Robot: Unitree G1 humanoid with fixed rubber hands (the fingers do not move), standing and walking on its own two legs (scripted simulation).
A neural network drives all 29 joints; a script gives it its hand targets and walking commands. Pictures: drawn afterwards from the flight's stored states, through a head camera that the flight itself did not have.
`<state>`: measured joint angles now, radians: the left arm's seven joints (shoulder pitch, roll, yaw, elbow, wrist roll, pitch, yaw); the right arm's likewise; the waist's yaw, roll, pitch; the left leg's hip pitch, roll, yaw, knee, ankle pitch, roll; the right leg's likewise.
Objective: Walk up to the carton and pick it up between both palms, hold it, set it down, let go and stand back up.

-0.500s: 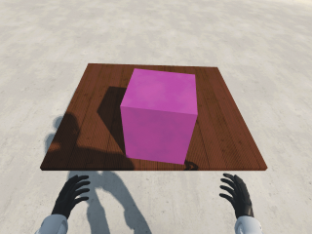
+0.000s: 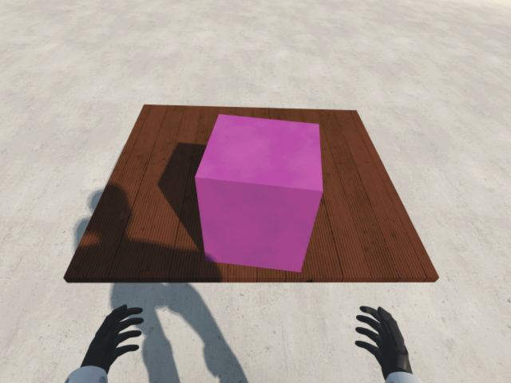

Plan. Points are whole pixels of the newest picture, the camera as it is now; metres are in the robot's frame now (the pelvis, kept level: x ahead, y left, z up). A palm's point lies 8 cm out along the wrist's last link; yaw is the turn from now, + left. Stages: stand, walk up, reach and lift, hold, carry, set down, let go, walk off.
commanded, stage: set down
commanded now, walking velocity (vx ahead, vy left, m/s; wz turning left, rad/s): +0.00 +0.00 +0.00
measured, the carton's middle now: (260, 194) +0.50 -0.01 +0.01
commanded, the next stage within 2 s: let go in 0.64 s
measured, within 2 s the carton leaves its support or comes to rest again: neither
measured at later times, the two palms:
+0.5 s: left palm (102, 368) +0.18 +0.24 -0.06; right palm (389, 378) +0.17 -0.21 -0.06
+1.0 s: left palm (105, 376) +0.17 +0.23 -0.07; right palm out of the picture +0.16 -0.21 -0.08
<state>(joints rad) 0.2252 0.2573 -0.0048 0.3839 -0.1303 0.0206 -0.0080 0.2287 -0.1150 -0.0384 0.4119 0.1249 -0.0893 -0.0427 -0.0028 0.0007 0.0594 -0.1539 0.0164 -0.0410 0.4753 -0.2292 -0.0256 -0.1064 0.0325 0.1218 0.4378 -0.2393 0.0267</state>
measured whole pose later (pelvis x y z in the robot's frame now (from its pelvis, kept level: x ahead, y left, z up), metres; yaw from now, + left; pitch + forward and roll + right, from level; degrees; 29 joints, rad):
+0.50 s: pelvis +0.00 +0.00 +0.00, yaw +0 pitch -5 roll -1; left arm 0.18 0.25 0.00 0.47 -0.09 0.10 0.02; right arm 0.20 -0.12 -0.04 0.54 0.12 -0.09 0.01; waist 0.00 0.00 0.08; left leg -0.15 0.02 -0.04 0.47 -0.23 -0.03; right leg -0.10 0.03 0.12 0.44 -0.24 0.03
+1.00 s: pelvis +0.00 +0.00 +0.00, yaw +0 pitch -5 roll -1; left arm 0.16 0.23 0.00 0.54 -0.04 0.11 0.03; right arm 0.17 -0.14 -0.04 0.67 0.09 -0.13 0.02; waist 0.00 0.00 0.08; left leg -0.15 0.02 -0.04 0.47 -0.23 -0.03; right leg -0.10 0.03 0.12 0.44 -0.24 0.03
